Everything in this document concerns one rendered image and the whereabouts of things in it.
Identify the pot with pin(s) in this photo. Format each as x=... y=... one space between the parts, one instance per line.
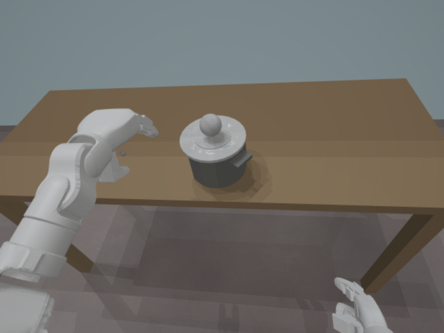
x=221 y=174

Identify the right robot hand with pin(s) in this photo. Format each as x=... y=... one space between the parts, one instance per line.
x=365 y=314

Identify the lid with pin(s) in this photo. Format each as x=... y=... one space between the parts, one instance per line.
x=210 y=149

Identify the knob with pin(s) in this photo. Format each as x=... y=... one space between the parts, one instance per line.
x=210 y=125

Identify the table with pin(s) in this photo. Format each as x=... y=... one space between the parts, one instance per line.
x=332 y=146

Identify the left robot upper arm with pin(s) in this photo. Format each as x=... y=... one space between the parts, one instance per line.
x=24 y=310

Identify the left robot forearm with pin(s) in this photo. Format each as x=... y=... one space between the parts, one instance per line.
x=67 y=194

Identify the left robot hand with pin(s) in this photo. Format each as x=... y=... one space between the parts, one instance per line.
x=116 y=126

